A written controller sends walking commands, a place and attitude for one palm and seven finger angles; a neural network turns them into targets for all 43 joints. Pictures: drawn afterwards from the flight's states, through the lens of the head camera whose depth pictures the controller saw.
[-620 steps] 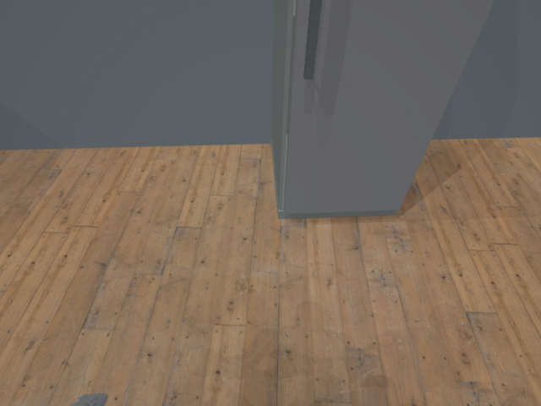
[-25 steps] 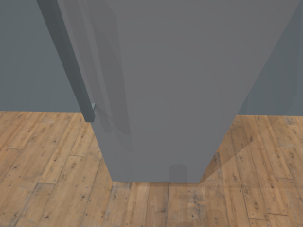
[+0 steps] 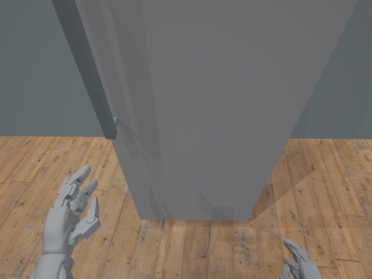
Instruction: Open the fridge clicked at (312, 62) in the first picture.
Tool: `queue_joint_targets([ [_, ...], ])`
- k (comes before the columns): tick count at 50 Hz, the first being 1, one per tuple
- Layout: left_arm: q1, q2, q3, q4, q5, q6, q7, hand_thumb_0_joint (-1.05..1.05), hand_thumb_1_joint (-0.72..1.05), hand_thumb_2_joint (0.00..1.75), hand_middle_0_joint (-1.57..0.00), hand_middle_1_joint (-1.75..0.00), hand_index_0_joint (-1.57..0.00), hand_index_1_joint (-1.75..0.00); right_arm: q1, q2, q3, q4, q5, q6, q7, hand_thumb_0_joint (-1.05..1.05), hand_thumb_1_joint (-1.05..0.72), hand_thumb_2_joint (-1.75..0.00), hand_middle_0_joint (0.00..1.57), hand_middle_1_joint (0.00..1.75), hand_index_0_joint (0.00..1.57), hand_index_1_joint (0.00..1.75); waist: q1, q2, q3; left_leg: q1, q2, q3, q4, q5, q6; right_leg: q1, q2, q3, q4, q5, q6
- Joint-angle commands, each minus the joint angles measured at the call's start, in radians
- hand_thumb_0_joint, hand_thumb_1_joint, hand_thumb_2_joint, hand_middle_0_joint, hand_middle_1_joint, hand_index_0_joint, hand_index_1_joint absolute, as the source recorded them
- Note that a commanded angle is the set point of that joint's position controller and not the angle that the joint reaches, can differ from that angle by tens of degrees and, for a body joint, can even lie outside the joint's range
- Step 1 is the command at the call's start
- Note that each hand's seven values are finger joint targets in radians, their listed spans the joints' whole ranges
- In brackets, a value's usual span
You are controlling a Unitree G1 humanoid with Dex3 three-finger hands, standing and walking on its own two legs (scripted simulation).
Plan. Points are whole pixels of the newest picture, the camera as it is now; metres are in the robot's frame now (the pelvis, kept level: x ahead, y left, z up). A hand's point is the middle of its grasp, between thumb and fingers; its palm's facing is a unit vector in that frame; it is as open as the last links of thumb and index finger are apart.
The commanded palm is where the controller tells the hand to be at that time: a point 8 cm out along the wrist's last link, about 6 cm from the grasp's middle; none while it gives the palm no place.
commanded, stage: raise the hand to about handle height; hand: left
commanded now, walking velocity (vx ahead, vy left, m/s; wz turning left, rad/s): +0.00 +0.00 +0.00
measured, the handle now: (85, 44) +0.48 +0.22 +0.28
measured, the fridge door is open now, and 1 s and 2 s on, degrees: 0 0 0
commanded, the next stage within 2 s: move the hooked fingers beside the handle in 1.86 s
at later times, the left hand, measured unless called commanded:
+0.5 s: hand (69, 220) +0.22 +0.23 +0.07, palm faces +0.03 -1.00 -0.06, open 10.5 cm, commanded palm +0.18 +0.28 +0.08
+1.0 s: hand (25, 185) +0.24 +0.28 +0.15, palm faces +0.08 -0.99 -0.07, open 13.4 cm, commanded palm +0.21 +0.32 +0.16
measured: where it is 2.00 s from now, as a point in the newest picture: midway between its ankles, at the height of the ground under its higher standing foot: outside the picture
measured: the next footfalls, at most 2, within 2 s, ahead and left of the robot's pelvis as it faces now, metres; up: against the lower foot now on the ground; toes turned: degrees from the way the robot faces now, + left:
none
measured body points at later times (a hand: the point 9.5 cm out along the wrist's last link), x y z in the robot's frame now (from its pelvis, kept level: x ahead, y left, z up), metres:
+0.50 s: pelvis +0.00 +0.01 -0.01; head +0.02 +0.00 +0.44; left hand +0.21 +0.28 +0.07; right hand +0.17 -0.21 -0.09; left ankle +0.03 +0.13 -0.71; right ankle -0.01 -0.10 -0.71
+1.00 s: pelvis +0.00 +0.02 +0.02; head -0.01 +0.01 +0.47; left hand +0.23 +0.33 +0.16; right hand +0.20 -0.20 -0.04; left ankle +0.03 +0.13 -0.71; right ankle -0.01 -0.10 -0.71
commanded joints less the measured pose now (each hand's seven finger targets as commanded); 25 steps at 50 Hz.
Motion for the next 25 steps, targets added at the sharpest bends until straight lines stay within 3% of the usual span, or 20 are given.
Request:
queue_joint_targets([
  [1,0.274,0.153,0.114,0.015,-0.056,-0.133,-0.231,0.00,0.60,0.77,-0.22,-0.50,-0.22,-0.50,-0.138,-0.155,-0.065,-0.281,0.018,-0.044,0.024,0.00,-0.90,-0.90,0.20,0.30,0.20,0.30,0.107,-0.069,-0.061,-0.149,-0.056,0.013,0.105,0.018,0.008,-0.086,-0.021,0.076,-0.018,0.049,0.007],
  [3,0.181,0.194,0.158,-0.139,-0.105,-0.050,-0.237,0.00,0.55,0.75,-0.22,-0.53,-0.22,-0.53,-0.140,-0.147,-0.057,-0.347,0.031,-0.030,0.001,0.00,-0.90,-0.90,0.20,0.30,0.20,0.30,0.101,-0.061,-0.142,-0.138,-0.060,0.019,0.113,-0.009,0.023,-0.054,-0.023,0.112,-0.049,-0.021,0.024],
  [5,0.077,0.209,0.180,-0.288,-0.122,-0.021,-0.194,0.00,0.50,0.73,-0.23,-0.55,-0.23,-0.55,-0.106,-0.136,-0.051,-0.359,0.027,-0.023,-0.018,0.00,-0.90,-0.90,0.20,0.30,0.20,0.30,0.076,-0.023,-0.147,-0.101,-0.043,-0.006,0.118,-0.005,0.030,-0.096,-0.006,0.106,-0.051,-0.038,0.030],
  [6,0.027,0.201,0.162,-0.394,-0.114,-0.032,-0.167,0.00,0.48,0.72,-0.23,-0.57,-0.23,-0.57,-0.088,-0.127,-0.047,-0.360,0.025,-0.027,-0.022,0.00,-0.90,-0.90,0.20,0.30,0.20,0.30,0.058,0.040,-0.165,-0.066,-0.036,-0.014,0.125,0.011,0.036,-0.103,-0.008,0.118,-0.056,-0.014,0.030],
  [7,-0.010,0.201,0.149,-0.473,-0.096,-0.049,-0.138,0.00,0.46,0.71,-0.23,-0.58,-0.23,-0.58,-0.065,-0.120,-0.043,-0.350,0.019,-0.030,-0.026,0.00,-0.90,-0.90,0.20,0.30,0.20,0.30,0.038,0.068,-0.171,-0.025,-0.024,-0.028,0.121,0.037,0.040,-0.114,0.003,0.093,-0.041,0.036,0.024],
  [9,-0.081,0.186,0.090,-0.550,-0.062,-0.084,-0.104,0.00,0.41,0.69,-0.24,-0.62,-0.24,-0.62,-0.041,-0.120,-0.028,-0.325,0.010,-0.038,-0.036,0.00,-0.90,-0.90,0.20,0.30,0.20,0.30,-0.004,0.093,-0.149,0.010,-0.012,-0.053,0.118,0.067,0.046,-0.149,0.021,0.052,-0.011,0.112,0.016],
  [10,-0.133,0.196,0.066,-0.564,-0.052,-0.092,-0.110,0.00,0.39,0.68,-0.24,-0.63,-0.24,-0.63,-0.026,-0.130,-0.022,-0.309,0.004,-0.043,-0.042,0.00,-0.90,-0.90,0.20,0.30,0.20,0.30,-0.027,0.075,-0.136,0.011,-0.007,-0.065,0.127,0.075,0.050,-0.161,0.027,0.047,0.000,0.134,0.016],
  [12,-0.117,0.193,0.046,-0.495,-0.046,-0.082,-0.137,0.00,0.34,0.66,-0.24,-0.66,-0.24,-0.66,-0.022,-0.133,-0.014,-0.284,0.011,-0.055,-0.052,0.00,-0.90,-0.90,0.20,0.30,0.20,0.30,-0.038,0.093,-0.097,0.008,-0.005,-0.073,0.121,0.052,0.048,-0.177,0.028,0.044,-0.020,0.117,0.016],
  [15,-0.095,0.249,0.096,-0.377,-0.065,0.008,-0.201,0.00,0.27,0.63,-0.25,-0.70,-0.25,-0.70,-0.035,-0.145,-0.003,-0.269,0.028,-0.061,-0.065,0.00,-0.90,-0.90,0.20,0.30,0.20,0.30,-0.012,0.091,-0.080,-0.004,-0.009,-0.079,0.083,0.023,0.047,-0.121,0.024,0.058,-0.075,0.076,0.016],
  [16,-0.089,0.261,0.121,-0.371,-0.076,0.044,-0.216,0.00,0.25,0.62,-0.25,-0.72,-0.25,-0.72,-0.040,-0.143,0.000,-0.274,0.032,-0.063,-0.068,0.00,-0.90,-0.90,0.20,0.30,0.20,0.30,0.004,0.076,-0.113,0.006,-0.011,-0.076,0.063,0.032,0.045,-0.083,0.018,0.055,-0.087,0.085,0.018],
  [17,-0.053,0.276,0.158,-0.354,-0.089,0.083,-0.224,0.00,0.22,0.61,-0.25,-0.74,-0.25,-0.74,-0.050,-0.138,-0.003,-0.276,0.036,-0.064,-0.073,0.00,-0.90,-0.90,0.20,0.30,0.20,0.30,0.025,0.071,-0.145,0.021,-0.012,-0.069,0.051,0.051,0.044,-0.046,0.013,0.061,-0.103,0.100,0.021],
  [20,-0.024,0.281,0.211,-0.327,-0.123,0.171,-0.216,0.00,0.15,0.58,-0.25,-0.78,-0.25,-0.78,-0.077,-0.125,0.007,-0.279,0.036,-0.068,-0.074,0.00,-0.90,-0.90,0.20,0.30,0.20,0.30,0.063,0.039,-0.151,0.050,-0.012,-0.074,0.005,0.108,0.040,0.033,0.014,0.042,-0.122,0.168,0.022],
  [22,-0.025,0.281,0.234,-0.369,-0.136,0.183,-0.199,0.00,0.11,0.56,-0.26,-0.81,-0.26,-0.81,-0.079,-0.119,0.009,-0.281,0.033,-0.075,-0.068,0.00,-0.90,-0.90,0.20,0.30,0.20,0.30,0.070,0.029,-0.163,0.076,-0.013,-0.071,-0.021,0.133,0.037,0.053,0.015,0.021,-0.125,0.207,0.027],
  [25,-0.043,0.285,0.241,-0.374,-0.142,0.180,-0.180,0.00,0.04,0.53,-0.26,-0.86,-0.26,-0.86,-0.076,-0.124,0.012,-0.275,0.029,-0.086,-0.063,0.00,-0.90,-0.90,0.20,0.30,0.20,0.30,0.073,-0.017,-0.114,0.083,-0.010,-0.075,-0.048,0.140,0.036,0.064,0.021,0.014,-0.141,0.214,0.027],
])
